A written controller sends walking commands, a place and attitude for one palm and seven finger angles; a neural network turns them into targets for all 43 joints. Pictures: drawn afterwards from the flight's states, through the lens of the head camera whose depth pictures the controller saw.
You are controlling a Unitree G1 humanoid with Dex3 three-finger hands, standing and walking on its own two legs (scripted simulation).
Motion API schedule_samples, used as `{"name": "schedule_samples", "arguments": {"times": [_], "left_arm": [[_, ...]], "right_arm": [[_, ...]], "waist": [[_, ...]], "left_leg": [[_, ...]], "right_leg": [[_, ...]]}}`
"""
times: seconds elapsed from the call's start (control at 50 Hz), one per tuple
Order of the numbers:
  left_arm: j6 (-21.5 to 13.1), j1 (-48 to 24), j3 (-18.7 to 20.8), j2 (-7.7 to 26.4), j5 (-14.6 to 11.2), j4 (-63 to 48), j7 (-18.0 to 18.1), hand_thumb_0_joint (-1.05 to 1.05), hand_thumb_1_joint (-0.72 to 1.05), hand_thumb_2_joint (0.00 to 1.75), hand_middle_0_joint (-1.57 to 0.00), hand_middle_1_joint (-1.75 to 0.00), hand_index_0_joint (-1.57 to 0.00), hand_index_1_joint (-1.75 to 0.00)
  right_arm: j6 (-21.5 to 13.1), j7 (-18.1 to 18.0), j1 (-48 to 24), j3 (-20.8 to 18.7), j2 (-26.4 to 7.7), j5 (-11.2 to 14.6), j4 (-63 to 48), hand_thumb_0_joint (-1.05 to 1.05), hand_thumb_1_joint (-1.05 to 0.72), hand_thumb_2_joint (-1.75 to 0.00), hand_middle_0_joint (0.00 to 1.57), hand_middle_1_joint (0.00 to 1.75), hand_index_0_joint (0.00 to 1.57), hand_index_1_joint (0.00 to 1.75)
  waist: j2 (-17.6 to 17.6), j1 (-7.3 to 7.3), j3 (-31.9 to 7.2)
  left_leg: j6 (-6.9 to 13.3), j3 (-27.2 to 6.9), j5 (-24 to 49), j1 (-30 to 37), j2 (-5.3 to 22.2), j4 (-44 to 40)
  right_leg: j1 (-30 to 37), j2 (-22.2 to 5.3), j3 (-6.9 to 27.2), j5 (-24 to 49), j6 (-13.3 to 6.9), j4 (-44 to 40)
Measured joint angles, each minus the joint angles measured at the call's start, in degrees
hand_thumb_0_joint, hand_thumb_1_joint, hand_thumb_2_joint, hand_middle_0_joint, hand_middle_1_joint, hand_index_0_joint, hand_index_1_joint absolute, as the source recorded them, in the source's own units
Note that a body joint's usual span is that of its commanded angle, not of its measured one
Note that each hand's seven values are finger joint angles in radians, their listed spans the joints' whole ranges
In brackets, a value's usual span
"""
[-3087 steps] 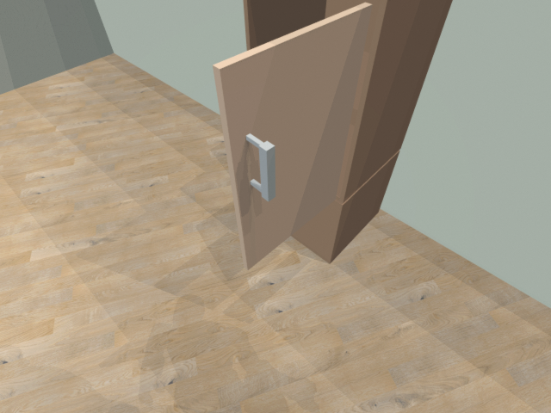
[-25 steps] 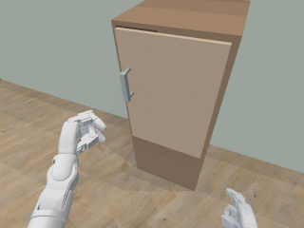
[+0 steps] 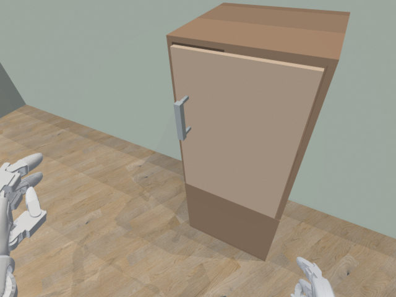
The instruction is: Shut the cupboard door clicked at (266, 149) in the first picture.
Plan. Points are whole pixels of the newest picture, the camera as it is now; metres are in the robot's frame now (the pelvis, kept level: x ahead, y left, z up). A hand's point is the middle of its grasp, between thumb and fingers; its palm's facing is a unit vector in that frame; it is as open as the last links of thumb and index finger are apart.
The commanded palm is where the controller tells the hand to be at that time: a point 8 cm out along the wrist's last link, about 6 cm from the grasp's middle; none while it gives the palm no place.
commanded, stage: draw the hand back to the body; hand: left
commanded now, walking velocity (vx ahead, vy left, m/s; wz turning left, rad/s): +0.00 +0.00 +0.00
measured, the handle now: (183, 118) +0.62 +0.13 +0.03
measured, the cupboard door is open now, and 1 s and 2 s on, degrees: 0 0 0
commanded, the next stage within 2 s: step back with the hand held close in 0.34 s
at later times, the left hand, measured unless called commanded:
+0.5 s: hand (47, 209) +0.19 +0.27 +0.16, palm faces +0.47 -0.79 -0.40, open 7.4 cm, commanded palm +0.14 +0.30 +0.17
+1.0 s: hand (15, 241) +0.14 +0.29 +0.16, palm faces +0.45 -0.75 -0.48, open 7.4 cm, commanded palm +0.08 +0.32 +0.17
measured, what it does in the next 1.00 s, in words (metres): shifts its weight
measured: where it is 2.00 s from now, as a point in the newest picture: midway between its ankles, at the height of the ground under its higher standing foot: outside the picture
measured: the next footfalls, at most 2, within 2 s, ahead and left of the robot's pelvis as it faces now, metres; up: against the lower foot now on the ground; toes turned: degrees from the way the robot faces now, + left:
left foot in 1.76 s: -0.13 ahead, +0.15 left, +0.00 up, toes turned +14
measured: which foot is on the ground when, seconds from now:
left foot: down 0.00-1.00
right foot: down 0.00-1.00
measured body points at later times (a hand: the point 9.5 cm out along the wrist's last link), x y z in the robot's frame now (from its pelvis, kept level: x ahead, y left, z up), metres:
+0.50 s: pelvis +0.00 +0.00 +0.00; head -0.03 -0.02 +0.45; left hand +0.16 +0.31 +0.18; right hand +0.18 -0.22 -0.08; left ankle -0.02 +0.12 -0.74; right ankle +0.00 -0.14 -0.74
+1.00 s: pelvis -0.06 +0.02 -0.02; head -0.07 +0.01 +0.43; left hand +0.11 +0.33 +0.18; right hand +0.10 -0.23 -0.09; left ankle -0.02 +0.12 -0.74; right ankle +0.00 -0.14 -0.74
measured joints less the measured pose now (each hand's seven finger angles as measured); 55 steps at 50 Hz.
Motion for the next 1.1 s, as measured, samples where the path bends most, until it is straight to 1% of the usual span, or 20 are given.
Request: {"name": "schedule_samples", "arguments": {"times": [0.06, 0.14, 0.2, 0.28, 0.38, 0.48, 0.56, 0.64, 0.72, 0.82, 0.92, 1.1], "left_arm": [[-0.29, 0.51, 1.03, -0.05, 0.12, -0.31, 0.51, 0.02, 0.89, 0.9, -0.32, -0.43, -0.32, -0.42], [-0.03, -1.11, 0.19, -1.39, 0.34, 0.77, 0.82, 0.01, 0.89, 0.9, -0.26, -0.36, -0.26, -0.36], [0.31, -1.64, -0.76, -1.93, 0.51, 0.97, 0.76, 0.02, 0.89, 0.9, -0.23, -0.34, -0.24, -0.33], [0.36, -1.11, -1.31, -1.62, 0.53, 0.18, 0.51, 0.02, 0.89, 0.9, -0.22, -0.32, -0.22, -0.31], [0.12, -0.84, -0.74, -0.78, 0.45, -0.72, 0.28, 0.02, 0.89, 0.9, -0.21, -0.31, -0.21, -0.3], [-0.01, -0.92, 0.02, -0.55, 0.23, -0.66, 0.15, 0.02, 0.89, 0.9, -0.21, -0.31, -0.21, -0.3], [-2.04, 0.05, 1.29, -0.53, 0.31, -0.21, 0.33, 0.01, 0.89, 0.9, -0.21, -0.31, -0.21, -0.3], [-3.19, 1.64, 1.27, 0.05, 0.52, -1.17, 0.82, 0.01, 0.89, 0.9, -0.21, -0.3, -0.21, -0.3], [-3.24, 3.14, 1.64, 1.82, 0.38, -3.25, 1.18, 0.02, 0.89, 0.9, -0.21, -0.3, -0.21, -0.3], [-3.82, 4.16, 3.42, 4.3, 0.2, -5.22, 1.67, 0.02, 0.89, 0.9, -0.21, -0.31, -0.21, -0.3], [-5.04, 4.04, 4.49, 4.78, 0.62, -5.37, 2.19, 0.01, 0.89, 0.9, -0.21, -0.31, -0.21, -0.3], [-7.96, 2.86, 4.17, 2.01, 2.48, -5.03, 3.02, 0.01, 0.89, 0.9, -0.21, -0.3, -0.21, -0.3]], "right_arm": [[-0.72, -0.23, 0.21, -0.44, -0.51, 0.08, 0.29, 0.02, -0.9, -0.9, 0.2, 0.3, 0.2, 0.3], [-1.34, -0.56, -0.19, -0.62, -0.99, 0.04, 0.81, 0.02, -0.9, -0.9, 0.2, 0.3, 0.2, 0.3], [-1.69, -0.66, -0.54, -0.55, -0.82, -0.1, 0.87, 0.02, -0.9, -0.9, 0.2, 0.3, 0.2, 0.3], [-2.07, -0.66, -0.78, -0.35, -0.17, -0.24, 0.56, 0.02, -0.9, -0.9, 0.2, 0.3, 0.2, 0.3], [-2.28, -0.55, -0.75, -0.18, 0.36, -0.24, 0.12, 0.02, -0.9, -0.9, 0.2, 0.3, 0.2, 0.3], [-1.98, -0.34, -0.53, -0.14, 0.48, -0.22, 0.11, 0.02, -0.9, -0.9, 0.2, 0.3, 0.2, 0.3], [-0.23, 0.3, -0.74, -0.28, -0.36, 0.0, -1.07, 0.02, -0.9, -0.9, 0.2, 0.3, 0.2, 0.3], [1.54, 0.2, -1.35, -1.31, -1.24, 0.16, -1.85, 0.02, -0.9, -0.9, 0.2, 0.3, 0.2, 0.3], [3.29, -0.36, -1.56, -2.13, -1.58, 0.39, -3.17, 0.02, -0.9, -0.9, 0.2, 0.3, 0.2, 0.3], [4.57, -0.67, -1.44, -2.28, -1.15, 0.67, -4.76, 0.02, -0.9, -0.9, 0.2, 0.3, 0.2, 0.3], [4.23, -0.69, -0.62, -1.72, -0.56, 0.87, -5.46, 0.02, -0.9, -0.9, 0.2, 0.3, 0.2, 0.3], [1.54, -0.47, 2.02, -1.01, -0.27, 0.87, -4.36, 0.02, -0.9, -0.9, 0.2, 0.3, 0.2, 0.3]], "waist": [[0.04, 0.42, 0.18], [-0.17, 0.75, 0.72], [-0.57, 0.58, 0.74], [-0.98, 0.03, 0.46], [-0.92, -0.34, 0.36], [-0.7, -0.38, 0.43], [0.03, -1.41, -0.89], [-0.27, -2.56, -0.83], [-1.2, -3.44, -0.25], [-2.24, -4.0, -0.01], [-2.92, -4.15, -0.29], [-3.17, -3.54, -0.17]], "left_leg": [[0.09, -0.2, -0.1, -0.1, -0.13, 0.23], [0.21, -0.43, 0.12, -0.34, -0.37, 0.2], [0.18, -0.35, 0.22, -0.41, -0.38, 0.09], [0.06, -0.08, 0.0, -0.23, -0.11, 0.15], [-0.06, 0.24, -0.32, 0.07, 0.2, 0.31], [-0.04, 0.4, -0.2, 0.04, 0.23, 0.1], [0.14, 0.16, -0.99, -4.21, 0.76, 2.76], [0.65, 0.62, -1.02, -7.07, 0.21, 4.04], [1.19, 1.38, -0.51, -8.52, -0.72, 4.53], [1.68, 2.15, 0.03, -10.36, -1.21, 5.85], [1.98, 2.14, 0.59, -12.73, -1.23, 7.95], [2.18, 0.63, -1.04, -18.15, -0.29, 14.2]], "right_leg": [[0.05, -0.15, -0.2, -0.15, 0.09, 0.15], [-0.16, -0.39, -0.41, -0.11, 0.16, 0.29], [-0.38, -0.39, -0.33, -0.11, 0.11, 0.4], [-0.31, -0.12, -0.07, -0.17, 0.02, 0.39], [-0.03, 0.2, 0.23, -0.17, -0.05, 0.25], [-0.14, 0.24, 0.38, -0.04, -0.03, 0.09], [-3.16, 0.73, 0.17, 0.52, 0.05, 0.18], [-6.16, 0.18, 0.7, 0.73, 0.56, 1.44], [-8.42, -0.74, 1.56, 0.75, 1.17, 3.24], [-10.69, -1.2, 2.4, 1.3, 1.58, 5.0], [-12.86, -1.24, 2.51, 2.05, 1.74, 6.73], [-16.63, -0.49, 0.99, 2.78, 0.98, 10.44]]}}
